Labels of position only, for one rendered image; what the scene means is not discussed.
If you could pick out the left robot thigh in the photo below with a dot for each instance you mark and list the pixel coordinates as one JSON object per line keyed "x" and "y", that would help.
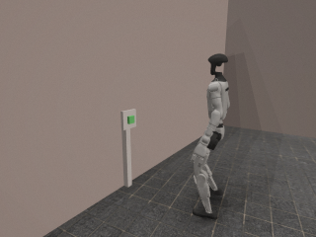
{"x": 211, "y": 145}

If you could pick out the left robot forearm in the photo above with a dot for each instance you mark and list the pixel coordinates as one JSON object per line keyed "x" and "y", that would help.
{"x": 211, "y": 127}

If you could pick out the robot left upper arm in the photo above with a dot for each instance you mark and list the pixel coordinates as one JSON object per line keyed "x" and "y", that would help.
{"x": 214, "y": 90}

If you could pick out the humanoid robot torso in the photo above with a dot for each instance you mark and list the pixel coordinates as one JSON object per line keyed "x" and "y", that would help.
{"x": 220, "y": 130}

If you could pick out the robot right upper arm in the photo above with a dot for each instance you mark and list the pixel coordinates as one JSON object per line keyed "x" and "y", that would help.
{"x": 228, "y": 103}

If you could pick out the panel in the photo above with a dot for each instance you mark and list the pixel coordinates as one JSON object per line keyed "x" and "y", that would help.
{"x": 126, "y": 145}

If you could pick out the robot left hand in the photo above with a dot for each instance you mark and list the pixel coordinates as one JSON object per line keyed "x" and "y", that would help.
{"x": 200, "y": 152}

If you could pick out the button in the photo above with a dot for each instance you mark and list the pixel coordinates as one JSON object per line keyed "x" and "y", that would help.
{"x": 130, "y": 119}

